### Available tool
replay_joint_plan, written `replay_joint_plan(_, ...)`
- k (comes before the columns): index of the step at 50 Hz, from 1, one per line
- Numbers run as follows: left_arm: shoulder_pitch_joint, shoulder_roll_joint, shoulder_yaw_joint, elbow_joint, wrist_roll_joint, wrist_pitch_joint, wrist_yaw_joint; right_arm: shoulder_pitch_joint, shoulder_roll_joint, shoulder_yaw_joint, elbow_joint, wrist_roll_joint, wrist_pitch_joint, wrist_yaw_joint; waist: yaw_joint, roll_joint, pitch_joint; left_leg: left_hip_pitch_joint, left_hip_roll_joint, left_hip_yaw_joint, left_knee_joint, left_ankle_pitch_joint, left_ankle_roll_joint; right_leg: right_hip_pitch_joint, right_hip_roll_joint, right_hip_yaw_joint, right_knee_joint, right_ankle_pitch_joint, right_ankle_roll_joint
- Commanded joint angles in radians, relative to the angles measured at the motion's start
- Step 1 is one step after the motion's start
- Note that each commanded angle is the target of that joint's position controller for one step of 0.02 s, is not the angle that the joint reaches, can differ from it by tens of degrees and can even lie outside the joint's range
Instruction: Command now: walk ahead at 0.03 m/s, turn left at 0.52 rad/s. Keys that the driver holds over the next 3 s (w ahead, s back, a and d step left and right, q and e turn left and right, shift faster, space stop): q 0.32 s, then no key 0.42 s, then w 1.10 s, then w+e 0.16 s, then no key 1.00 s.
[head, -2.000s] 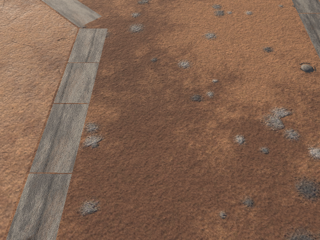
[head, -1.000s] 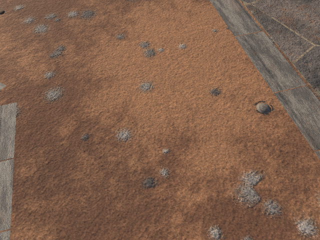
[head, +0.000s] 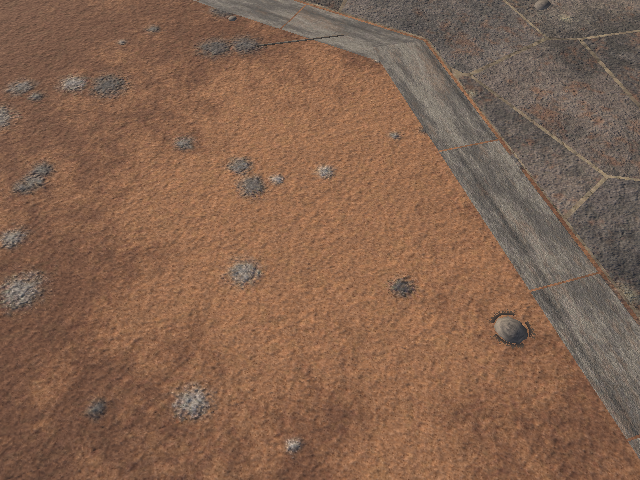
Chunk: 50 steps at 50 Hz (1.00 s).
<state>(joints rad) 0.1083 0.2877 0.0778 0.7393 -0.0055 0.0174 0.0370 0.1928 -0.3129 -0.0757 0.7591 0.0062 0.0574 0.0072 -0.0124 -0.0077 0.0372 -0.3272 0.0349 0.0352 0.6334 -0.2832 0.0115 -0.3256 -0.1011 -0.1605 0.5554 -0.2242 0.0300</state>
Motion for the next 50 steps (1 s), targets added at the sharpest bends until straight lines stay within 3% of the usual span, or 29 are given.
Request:
replay_joint_plan(1,-0.041,0.066,0.016,-0.088,0.028,-0.002,0.005,0.090,-0.284,-0.070,-0.073,-0.022,-0.010,-0.017,-0.016,0.366,-0.027,0.207,0.338,-0.557,-0.334,0.446,0.277,-0.351,0.099,0.018,0.369,-0.433,0.049)
replay_joint_plan(2,-0.123,0.099,0.028,-0.102,0.024,-0.005,0.012,0.113,-0.255,-0.061,-0.078,-0.056,-0.034,-0.009,-0.075,0.252,-0.078,0.164,0.345,-0.582,-0.356,0.381,0.342,-0.352,0.105,0.186,0.546,-0.458,0.032)
replay_joint_plan(3,-0.103,0.111,0.035,-0.094,0.007,-0.003,0.014,0.070,-0.230,-0.052,-0.079,-0.050,-0.055,-0.008,-0.037,0.203,-0.073,0.163,0.294,-0.494,-0.347,0.321,0.297,-0.363,0.088,0.223,0.589,-0.367,0.011)
replay_joint_plan(4,-0.064,0.119,0.043,-0.067,0.008,-0.001,0.020,0.009,-0.204,-0.049,-0.089,-0.024,-0.063,-0.013,-0.004,0.152,-0.067,0.167,0.238,-0.425,-0.331,0.268,0.236,-0.369,0.073,0.233,0.581,-0.275,0.006)
replay_joint_plan(5,-0.050,0.131,0.049,-0.050,0.016,0.000,0.027,-0.030,-0.168,-0.038,-0.098,-0.004,-0.062,-0.020,0.006,0.142,-0.073,0.176,0.216,-0.397,-0.321,0.272,0.200,-0.370,0.066,0.240,0.568,-0.218,0.009)
replay_joint_plan(7,-0.027,0.119,0.051,-0.040,0.016,-0.005,0.024,-0.032,-0.140,-0.025,-0.107,-0.002,-0.056,-0.033,0.019,0.140,-0.108,0.167,0.180,-0.358,-0.308,0.363,0.193,-0.310,0.088,0.234,0.593,-0.147,0.025)
replay_joint_plan(12,-0.056,0.080,0.034,-0.047,0.005,-0.019,0.015,0.013,-0.158,-0.034,-0.113,0.004,-0.044,-0.051,-0.008,0.134,-0.123,0.256,0.156,-0.383,-0.285,0.340,0.199,-0.299,0.109,0.250,0.368,-0.093,0.056)
replay_joint_plan(16,-0.064,0.088,0.031,-0.048,-0.001,-0.029,0.000,-0.001,-0.178,-0.044,-0.129,0.001,-0.032,-0.047,-0.019,0.161,-0.105,0.193,0.144,-0.447,-0.279,0.277,0.214,-0.190,0.128,0.257,0.217,-0.115,0.063)
replay_joint_plan(21,-0.014,0.099,0.027,-0.031,-0.007,-0.045,-0.023,-0.036,-0.154,-0.031,-0.137,0.001,-0.020,-0.035,-0.014,0.167,-0.131,0.187,0.141,-0.491,-0.217,0.422,0.208,-0.044,0.124,0.231,0.058,-0.115,0.037)
replay_joint_plan(23,0.035,0.089,0.024,-0.014,-0.001,-0.055,-0.033,-0.059,-0.137,-0.021,-0.137,0.012,-0.014,-0.039,0.027,0.148,-0.128,0.153,0.098,-0.477,-0.179,0.388,0.160,0.086,0.119,0.213,-0.169,0.072,0.005)
replay_joint_plan(24,0.044,0.121,0.028,-0.014,0.013,-0.057,-0.033,-0.031,-0.114,-0.014,-0.133,0.006,-0.017,-0.041,0.019,0.101,-0.133,0.097,0.058,-0.447,-0.145,0.263,0.111,0.176,0.045,0.270,-0.211,0.191,-0.025)
replay_joint_plan(25,0.040,0.184,0.035,-0.029,0.032,-0.054,-0.028,0.019,-0.068,0.001,-0.132,-0.018,-0.024,-0.038,-0.026,-0.096,-0.155,0.009,-0.052,-0.325,0.015,0.002,0.051,0.260,-0.131,0.444,-0.226,0.395,-0.098)
replay_joint_plan(26,0.015,0.183,0.028,-0.017,0.050,-0.050,-0.029,0.011,-0.087,-0.007,-0.149,-0.009,-0.032,-0.037,-0.045,-0.243,-0.104,-0.088,-0.136,-0.213,0.086,-0.276,-0.001,0.193,-0.246,0.585,-0.235,0.467,-0.261)
replay_joint_plan(27,-0.005,0.135,0.016,-0.032,0.042,-0.055,-0.030,-0.005,-0.155,-0.025,-0.133,-0.016,-0.035,-0.041,-0.007,-0.189,-0.096,-0.092,-0.097,-0.209,0.247,-0.342,-0.045,0.164,-0.265,0.602,-0.254,0.418,-0.320)
replay_joint_plan(28,-0.009,0.133,0.014,-0.027,0.032,-0.057,-0.026,-0.019,-0.177,-0.039,-0.126,-0.005,-0.034,-0.042,-0.001,-0.157,-0.084,-0.123,-0.097,-0.207,0.345,-0.318,-0.062,0.176,-0.229,0.561,-0.248,0.384,-0.304)
replay_joint_plan(30,-0.035,0.129,0.009,-0.019,0.008,-0.059,-0.023,-0.006,-0.138,-0.036,-0.103,-0.005,-0.018,-0.047,-0.008,-0.123,-0.066,-0.148,-0.077,-0.221,0.391,-0.255,-0.096,0.190,-0.174,0.482,-0.226,0.357,-0.257)
replay_joint_plan(32,-0.040,0.112,0.000,-0.002,0.006,-0.050,-0.022,-0.001,-0.075,-0.016,-0.091,-0.002,-0.015,-0.042,-0.012,-0.131,-0.067,-0.094,-0.062,-0.169,0.284,-0.216,-0.112,0.187,-0.114,0.393,-0.209,0.404,-0.233)
replay_joint_plan(34,-0.027,0.111,-0.001,0.012,0.009,-0.035,-0.022,-0.032,-0.032,0.004,-0.091,-0.001,-0.022,-0.036,0.015,-0.164,-0.087,-0.010,-0.040,-0.100,0.105,-0.183,-0.116,0.199,-0.079,0.345,-0.184,0.457,-0.220)
replay_joint_plan(36,0.002,0.125,-0.001,0.028,0.006,-0.023,-0.023,-0.025,-0.042,0.000,-0.076,0.008,-0.026,-0.033,0.023,-0.170,-0.106,0.069,-0.046,-0.067,-0.073,-0.072,-0.107,0.218,-0.081,0.351,-0.159,0.480,-0.221)
replay_joint_plan(38,0.034,0.109,-0.011,0.047,-0.003,-0.025,-0.026,0.020,-0.055,-0.001,-0.045,0.000,-0.026,-0.031,0.004,-0.137,-0.120,0.223,-0.049,-0.061,-0.312,0.138,-0.068,0.171,-0.055,0.341,-0.163,0.306,-0.169)
replay_joint_plan(39,0.054,0.093,-0.020,0.055,0.008,-0.036,-0.033,0.022,-0.094,-0.006,-0.050,-0.010,-0.024,-0.036,0.015,-0.078,-0.132,0.319,0.011,-0.130,-0.282,0.206,-0.037,0.089,-0.030,0.323,-0.159,0.132,-0.114)
replay_joint_plan(40,0.079,0.076,-0.025,0.055,0.022,-0.048,-0.041,0.024,-0.165,-0.022,-0.045,-0.009,-0.019,-0.040,0.056,0.062,-0.128,0.305,0.056,-0.181,-0.219,0.093,0.025,0.033,0.067,0.227,-0.118,-0.086,-0.070)
replay_joint_plan(41,0.021,0.069,-0.029,0.051,0.014,-0.053,-0.039,0.056,-0.159,-0.028,-0.032,-0.008,-0.020,-0.030,0.006,0.141,-0.105,0.207,0.072,-0.237,-0.273,-0.242,0.093,0.035,0.136,0.129,-0.022,-0.213,-0.029)
replay_joint_plan(42,-0.035,0.086,-0.023,0.036,0.003,-0.058,-0.036,0.073,-0.149,-0.023,-0.035,-0.014,-0.029,-0.025,-0.027,0.163,-0.028,0.161,0.128,-0.350,-0.371,-0.436,0.137,-0.034,0.151,0.100,0.076,-0.227,-0.014)
replay_joint_plan(43,-0.066,0.080,-0.020,0.022,-0.010,-0.065,-0.033,0.095,-0.158,-0.024,-0.022,-0.015,-0.041,-0.026,-0.037,0.208,0.045,0.125,0.181,-0.448,-0.433,-0.500,0.169,-0.092,0.147,0.101,0.134,-0.231,-0.023)
replay_joint_plan(45,-0.059,0.087,-0.013,0.012,-0.024,-0.082,-0.037,0.108,-0.146,-0.019,-0.010,-0.005,-0.070,-0.034,-0.030,0.262,0.110,0.135,0.246,-0.526,-0.465,-0.427,0.201,-0.177,0.093,0.165,0.209,-0.266,-0.066)
replay_joint_plan(47,-0.050,0.079,-0.014,0.013,-0.034,-0.104,-0.054,0.107,-0.137,-0.017,-0.012,0.010,-0.085,-0.036,-0.018,0.222,0.099,0.182,0.244,-0.487,-0.452,-0.327,0.189,-0.179,0.069,0.174,0.141,-0.288,-0.110)
replay_joint_plan(49,0.029,0.067,-0.012,0.058,-0.025,-0.116,-0.068,0.044,-0.141,-0.018,-0.029,0.025,-0.085,-0.033,0.037,0.179,0.049,0.091,0.173,-0.360,-0.418,-0.206,0.150,0.061,0.104,0.119,-0.046,-0.092,-0.121)
replay_joint_plan(50,0.101,0.072,-0.005,0.097,-0.017,-0.115,-0.070,0.032,-0.131,-0.016,-0.033,0.020,-0.083,-0.031,0.068,0.162,0.015,0.025,0.136,-0.306,-0.373,-0.158,0.132,0.210,0.133,0.096,-0.089,0.011,-0.107)
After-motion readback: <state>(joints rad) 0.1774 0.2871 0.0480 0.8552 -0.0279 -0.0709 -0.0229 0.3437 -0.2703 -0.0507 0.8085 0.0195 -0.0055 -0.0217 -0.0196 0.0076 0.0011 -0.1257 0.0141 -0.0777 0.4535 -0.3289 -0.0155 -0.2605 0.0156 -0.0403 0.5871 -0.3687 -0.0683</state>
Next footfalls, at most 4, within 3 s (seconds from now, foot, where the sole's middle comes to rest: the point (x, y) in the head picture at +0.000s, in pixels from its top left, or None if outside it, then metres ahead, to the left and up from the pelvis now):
0.48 right None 0.12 -0.09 -0.76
0.78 left None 0.00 0.13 -0.76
1.48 left None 0.38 0.24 -0.76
2.02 right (268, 360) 0.74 0.11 -0.76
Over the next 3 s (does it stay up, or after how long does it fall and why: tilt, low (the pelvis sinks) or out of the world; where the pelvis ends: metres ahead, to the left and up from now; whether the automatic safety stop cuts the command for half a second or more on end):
stays up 0.74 0.22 0.01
